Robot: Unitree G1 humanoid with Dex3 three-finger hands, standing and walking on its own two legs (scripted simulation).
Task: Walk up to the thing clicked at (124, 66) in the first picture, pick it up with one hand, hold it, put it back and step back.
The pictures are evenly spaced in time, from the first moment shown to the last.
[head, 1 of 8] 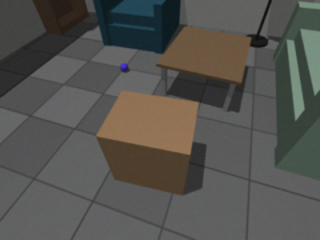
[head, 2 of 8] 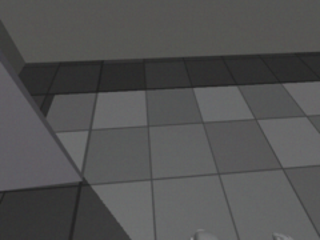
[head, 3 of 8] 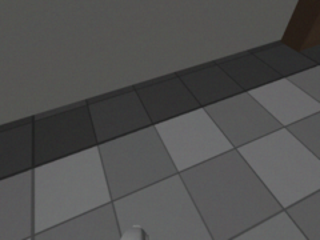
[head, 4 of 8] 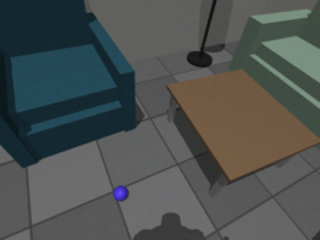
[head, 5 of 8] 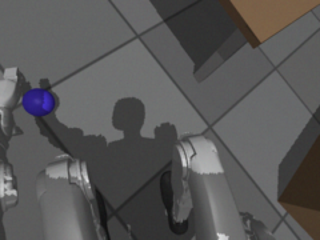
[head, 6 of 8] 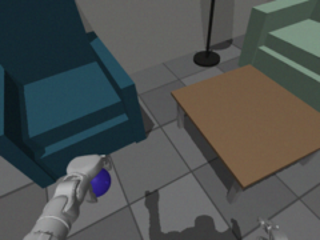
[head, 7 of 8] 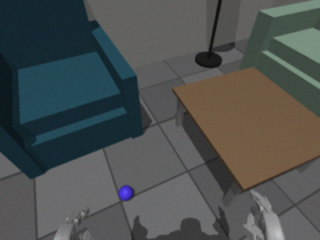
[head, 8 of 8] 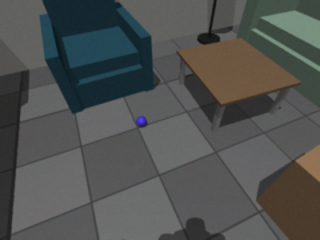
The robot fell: no
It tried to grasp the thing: yes
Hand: left
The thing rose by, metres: 0.67
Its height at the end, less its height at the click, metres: +0.00
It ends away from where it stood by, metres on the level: 0.06
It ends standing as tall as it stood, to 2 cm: yes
